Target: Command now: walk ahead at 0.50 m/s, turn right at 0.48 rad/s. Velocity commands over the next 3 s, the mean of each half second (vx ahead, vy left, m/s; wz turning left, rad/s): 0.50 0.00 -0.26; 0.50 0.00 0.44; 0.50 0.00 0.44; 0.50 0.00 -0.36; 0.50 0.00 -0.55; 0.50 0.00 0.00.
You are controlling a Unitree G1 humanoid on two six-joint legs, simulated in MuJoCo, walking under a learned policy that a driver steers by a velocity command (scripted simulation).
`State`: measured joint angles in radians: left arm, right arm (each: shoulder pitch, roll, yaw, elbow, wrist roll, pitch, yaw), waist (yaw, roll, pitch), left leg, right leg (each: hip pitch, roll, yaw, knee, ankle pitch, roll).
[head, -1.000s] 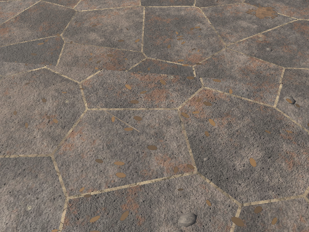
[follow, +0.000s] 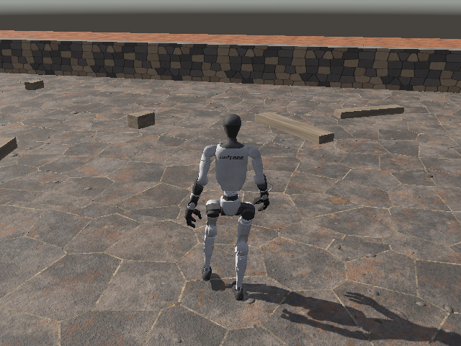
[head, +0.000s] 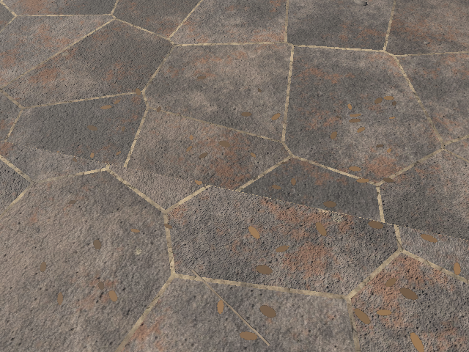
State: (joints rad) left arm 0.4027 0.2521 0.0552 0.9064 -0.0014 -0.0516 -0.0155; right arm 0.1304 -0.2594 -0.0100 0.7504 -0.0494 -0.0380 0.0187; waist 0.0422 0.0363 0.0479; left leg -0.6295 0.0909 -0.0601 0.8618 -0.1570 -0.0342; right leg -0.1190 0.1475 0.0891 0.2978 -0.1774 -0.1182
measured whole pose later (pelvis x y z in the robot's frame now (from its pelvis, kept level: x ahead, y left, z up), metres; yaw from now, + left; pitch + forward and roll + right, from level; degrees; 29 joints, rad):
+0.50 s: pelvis +0.27 +0.04 +0.00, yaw -7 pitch +1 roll +0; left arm 0.15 0.28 0.04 0.77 0.05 -0.03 -0.04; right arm 0.43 -0.25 -0.04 0.89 -0.01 -0.07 0.01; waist -0.06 -0.04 0.01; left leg -0.14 -0.07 -0.04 0.32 -0.20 0.06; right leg -0.54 -0.04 0.02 0.85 -0.26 0.00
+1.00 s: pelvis +0.49 -0.01 +0.00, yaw +8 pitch +1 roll -1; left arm 0.40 0.25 0.04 0.85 0.02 -0.08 0.01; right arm 0.16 -0.29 -0.08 0.76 -0.04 0.02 0.06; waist 0.04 0.05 0.01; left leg -0.66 0.05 -0.01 0.97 -0.12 0.03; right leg -0.04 0.01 -0.18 0.27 -0.25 -0.04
